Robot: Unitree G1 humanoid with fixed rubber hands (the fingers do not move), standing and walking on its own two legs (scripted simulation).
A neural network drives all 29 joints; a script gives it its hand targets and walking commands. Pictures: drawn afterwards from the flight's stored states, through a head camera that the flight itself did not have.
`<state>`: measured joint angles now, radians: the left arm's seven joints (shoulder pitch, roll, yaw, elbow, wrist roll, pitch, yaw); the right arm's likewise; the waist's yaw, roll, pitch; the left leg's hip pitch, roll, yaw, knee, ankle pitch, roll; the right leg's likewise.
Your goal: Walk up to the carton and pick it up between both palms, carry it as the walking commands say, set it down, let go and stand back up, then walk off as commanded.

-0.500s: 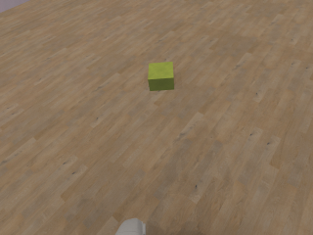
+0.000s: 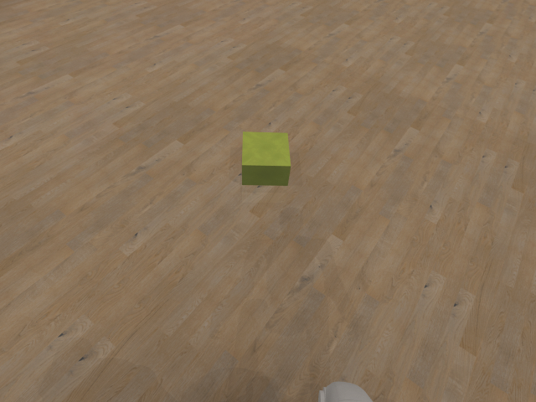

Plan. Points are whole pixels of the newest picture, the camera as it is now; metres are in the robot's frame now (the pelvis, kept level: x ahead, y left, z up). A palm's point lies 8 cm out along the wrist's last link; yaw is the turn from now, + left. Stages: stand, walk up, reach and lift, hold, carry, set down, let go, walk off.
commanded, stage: walk up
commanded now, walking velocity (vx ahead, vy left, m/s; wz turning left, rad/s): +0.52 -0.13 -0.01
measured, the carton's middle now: (265, 158) +1.28 -0.01 -0.71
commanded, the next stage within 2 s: none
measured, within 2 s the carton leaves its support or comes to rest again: neither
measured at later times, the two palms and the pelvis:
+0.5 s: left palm (178, 275) +0.36 +0.19 -0.13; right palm (432, 359) +0.21 -0.29 -0.16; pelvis +0.26 -0.06 -0.01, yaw +1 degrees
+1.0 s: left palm (138, 235) +0.46 +0.30 -0.16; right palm (349, 181) +0.61 -0.19 -0.13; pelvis +0.50 +0.05 -0.01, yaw -1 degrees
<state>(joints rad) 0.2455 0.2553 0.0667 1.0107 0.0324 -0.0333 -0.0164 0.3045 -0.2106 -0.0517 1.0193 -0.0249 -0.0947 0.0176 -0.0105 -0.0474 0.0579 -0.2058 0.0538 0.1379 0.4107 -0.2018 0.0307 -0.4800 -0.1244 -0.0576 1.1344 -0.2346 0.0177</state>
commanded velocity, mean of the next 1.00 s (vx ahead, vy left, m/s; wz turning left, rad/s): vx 0.50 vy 0.05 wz -0.01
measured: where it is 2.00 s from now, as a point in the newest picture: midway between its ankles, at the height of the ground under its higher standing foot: (246, 238)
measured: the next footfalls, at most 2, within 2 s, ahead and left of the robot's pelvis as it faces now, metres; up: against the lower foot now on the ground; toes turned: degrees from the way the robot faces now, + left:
right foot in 0.38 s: +0.37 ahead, -0.16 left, +0.00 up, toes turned -9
left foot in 0.90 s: +0.59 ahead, +0.16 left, +0.00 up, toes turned +9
